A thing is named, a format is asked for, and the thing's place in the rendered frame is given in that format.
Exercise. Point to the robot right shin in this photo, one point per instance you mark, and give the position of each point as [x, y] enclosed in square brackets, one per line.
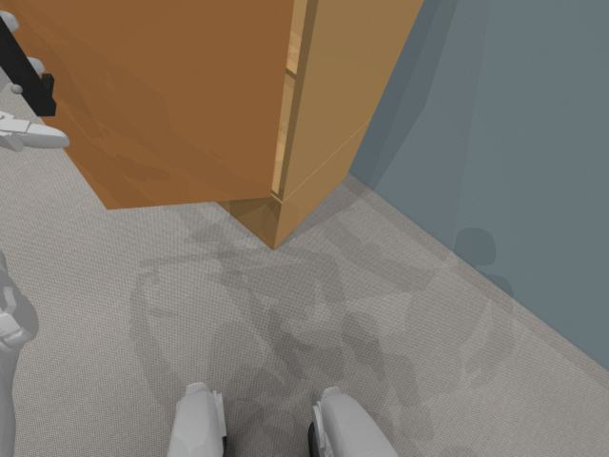
[328, 392]

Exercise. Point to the left robot thigh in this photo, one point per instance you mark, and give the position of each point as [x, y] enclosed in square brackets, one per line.
[199, 426]

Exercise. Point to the cupboard door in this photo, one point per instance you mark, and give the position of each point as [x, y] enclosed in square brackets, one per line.
[164, 102]

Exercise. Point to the handle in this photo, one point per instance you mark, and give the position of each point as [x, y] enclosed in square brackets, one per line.
[37, 92]

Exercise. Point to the left robot upper arm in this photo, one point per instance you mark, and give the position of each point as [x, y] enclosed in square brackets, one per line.
[18, 324]

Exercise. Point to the robot left hand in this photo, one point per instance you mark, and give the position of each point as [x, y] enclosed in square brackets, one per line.
[16, 134]

